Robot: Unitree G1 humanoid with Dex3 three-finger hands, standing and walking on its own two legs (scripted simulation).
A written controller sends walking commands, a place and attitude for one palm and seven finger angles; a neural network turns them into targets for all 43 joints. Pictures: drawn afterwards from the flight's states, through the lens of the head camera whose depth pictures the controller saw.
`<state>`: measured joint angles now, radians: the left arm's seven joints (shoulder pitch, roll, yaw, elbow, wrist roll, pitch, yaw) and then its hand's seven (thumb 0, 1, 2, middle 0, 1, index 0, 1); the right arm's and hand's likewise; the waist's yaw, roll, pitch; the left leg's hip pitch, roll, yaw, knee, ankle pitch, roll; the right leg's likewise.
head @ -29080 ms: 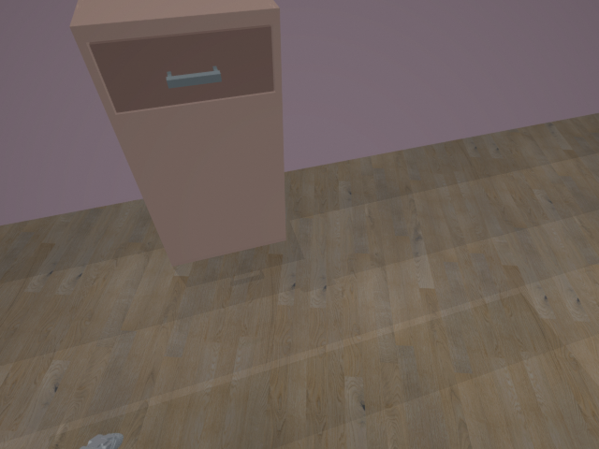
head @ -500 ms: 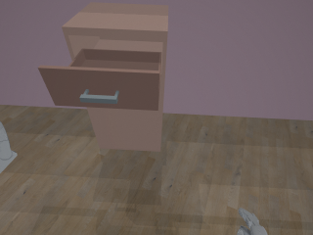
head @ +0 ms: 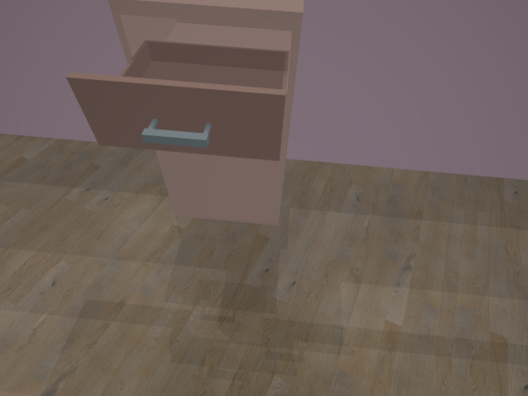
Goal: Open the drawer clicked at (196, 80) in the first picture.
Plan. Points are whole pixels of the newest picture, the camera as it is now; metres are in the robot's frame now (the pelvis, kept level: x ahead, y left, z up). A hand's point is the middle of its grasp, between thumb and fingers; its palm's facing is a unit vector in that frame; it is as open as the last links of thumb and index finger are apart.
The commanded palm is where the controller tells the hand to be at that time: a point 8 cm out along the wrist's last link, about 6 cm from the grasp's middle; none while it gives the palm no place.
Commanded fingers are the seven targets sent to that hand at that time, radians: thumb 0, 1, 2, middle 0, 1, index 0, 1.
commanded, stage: let the arm hang, fingers relaxed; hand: left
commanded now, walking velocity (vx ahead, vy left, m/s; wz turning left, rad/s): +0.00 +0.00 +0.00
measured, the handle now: (178, 131) +0.61 +0.22 +0.03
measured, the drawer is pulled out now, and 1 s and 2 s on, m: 0.30 0.30 0.30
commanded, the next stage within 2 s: look to check the result in 0.62 s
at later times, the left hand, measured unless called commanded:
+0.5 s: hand out of the picture +0.02 +0.18 -0.17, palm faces -0.01 -0.98 -0.21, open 7.3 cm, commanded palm none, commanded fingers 0.00 0.90 0.90 -0.20 -0.30 -0.20 -0.30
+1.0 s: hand out of the picture +0.04 +0.19 -0.16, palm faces -0.01 -0.96 -0.27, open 7.4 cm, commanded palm none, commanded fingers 0.00 0.90 0.90 -0.20 -0.30 -0.20 -0.30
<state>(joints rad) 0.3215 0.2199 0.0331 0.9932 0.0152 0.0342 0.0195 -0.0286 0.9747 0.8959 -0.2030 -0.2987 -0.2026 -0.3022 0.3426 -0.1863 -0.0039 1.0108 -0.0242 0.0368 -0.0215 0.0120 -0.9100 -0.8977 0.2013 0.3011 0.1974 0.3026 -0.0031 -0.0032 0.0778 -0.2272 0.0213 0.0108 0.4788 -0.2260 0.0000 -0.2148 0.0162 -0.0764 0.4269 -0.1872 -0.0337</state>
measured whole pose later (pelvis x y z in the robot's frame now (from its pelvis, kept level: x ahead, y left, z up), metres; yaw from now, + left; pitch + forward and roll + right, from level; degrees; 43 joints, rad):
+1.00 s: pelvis +0.01 -0.01 +0.00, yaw -2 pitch -2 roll +0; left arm 0.21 0.19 0.03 1.13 0.02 0.00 0.03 0.00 0.91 0.90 -0.20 -0.30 -0.20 -0.30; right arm 0.25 -0.19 -0.02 1.11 -0.02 0.01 -0.03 0.01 -0.91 -0.90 0.20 0.30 0.20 0.30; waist -0.01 0.03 0.08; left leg -0.14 0.03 0.05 0.38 -0.20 -0.01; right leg -0.17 0.02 -0.04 0.39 -0.19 -0.04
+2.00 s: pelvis +0.04 -0.01 +0.01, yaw -2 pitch -2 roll +0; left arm 0.09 0.31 0.03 1.12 0.02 -0.02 0.01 0.01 0.91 0.90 -0.20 -0.30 -0.20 -0.30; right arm 0.12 -0.33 -0.01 1.11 -0.02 0.01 -0.01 0.01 -0.91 -0.90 0.20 0.30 0.20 0.30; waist -0.02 0.02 0.07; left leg -0.07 0.03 0.05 0.29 -0.20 -0.02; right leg -0.10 0.03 -0.04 0.31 -0.18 -0.05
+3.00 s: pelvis +0.04 -0.01 +0.01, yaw -2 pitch -1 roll +0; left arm 0.09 0.33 0.02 1.12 0.02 -0.02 0.01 0.01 0.91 0.90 -0.20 -0.30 -0.20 -0.30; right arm 0.11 -0.33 -0.01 1.12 -0.02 0.01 -0.01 0.01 -0.91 -0.90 0.20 0.30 0.20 0.30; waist -0.02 0.01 0.07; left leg -0.06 0.03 0.05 0.28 -0.20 -0.02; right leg -0.09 0.03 -0.03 0.29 -0.18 -0.04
